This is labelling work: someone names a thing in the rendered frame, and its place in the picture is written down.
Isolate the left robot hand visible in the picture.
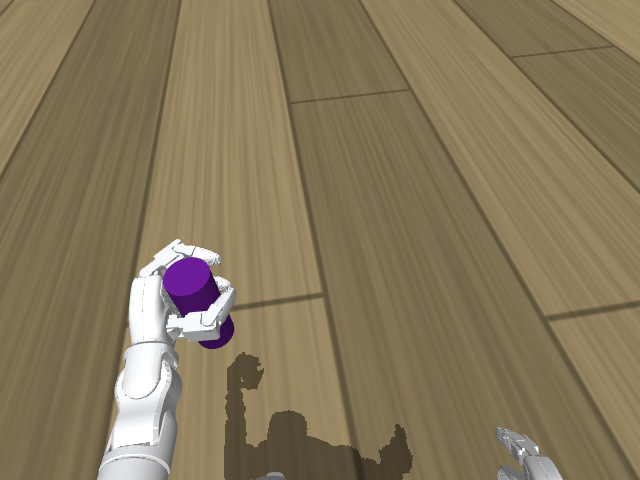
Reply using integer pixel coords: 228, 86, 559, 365
129, 239, 236, 349

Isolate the can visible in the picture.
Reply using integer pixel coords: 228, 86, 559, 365
163, 257, 234, 349

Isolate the left robot arm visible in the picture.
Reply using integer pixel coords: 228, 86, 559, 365
97, 341, 182, 480

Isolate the right robot hand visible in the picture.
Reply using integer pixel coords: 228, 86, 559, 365
495, 427, 563, 480

